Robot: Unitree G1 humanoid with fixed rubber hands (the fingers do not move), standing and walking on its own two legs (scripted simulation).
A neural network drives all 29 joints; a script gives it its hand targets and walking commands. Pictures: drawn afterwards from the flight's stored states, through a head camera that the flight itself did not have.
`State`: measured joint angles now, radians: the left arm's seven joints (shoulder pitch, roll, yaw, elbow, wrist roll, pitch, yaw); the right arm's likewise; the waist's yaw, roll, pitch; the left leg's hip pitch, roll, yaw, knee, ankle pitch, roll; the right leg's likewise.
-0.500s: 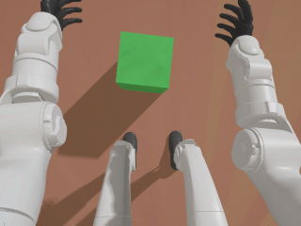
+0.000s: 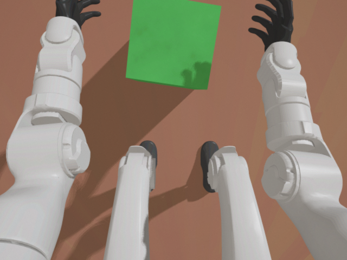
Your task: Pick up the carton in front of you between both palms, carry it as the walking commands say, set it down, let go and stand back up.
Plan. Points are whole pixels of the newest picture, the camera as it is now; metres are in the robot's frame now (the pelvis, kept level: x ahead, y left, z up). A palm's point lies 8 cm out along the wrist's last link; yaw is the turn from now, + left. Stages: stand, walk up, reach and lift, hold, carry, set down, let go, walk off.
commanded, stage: reach and lift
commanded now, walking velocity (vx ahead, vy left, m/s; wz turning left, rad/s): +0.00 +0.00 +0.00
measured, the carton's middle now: (171, 51) +0.52 +0.04 -0.43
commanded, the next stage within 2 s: none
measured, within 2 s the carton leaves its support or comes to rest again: leaves its support in 1.36 s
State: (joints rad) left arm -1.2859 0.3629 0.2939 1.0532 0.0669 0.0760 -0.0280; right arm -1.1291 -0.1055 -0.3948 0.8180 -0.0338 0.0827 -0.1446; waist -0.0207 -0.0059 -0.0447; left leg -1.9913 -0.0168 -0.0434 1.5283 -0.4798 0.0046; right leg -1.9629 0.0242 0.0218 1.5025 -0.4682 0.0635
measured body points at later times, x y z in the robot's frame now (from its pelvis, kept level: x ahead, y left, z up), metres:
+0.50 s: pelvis -0.06 +0.00 -0.17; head +0.33 +0.03 +0.04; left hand +0.54 +0.22 -0.36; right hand +0.51 -0.15 -0.36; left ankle +0.06 +0.11 -0.52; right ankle +0.07 -0.14 -0.52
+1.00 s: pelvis -0.05 -0.01 -0.18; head +0.33 +0.03 +0.04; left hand +0.54 +0.19 -0.36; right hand +0.52 -0.13 -0.36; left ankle +0.06 +0.11 -0.52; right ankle +0.07 -0.14 -0.52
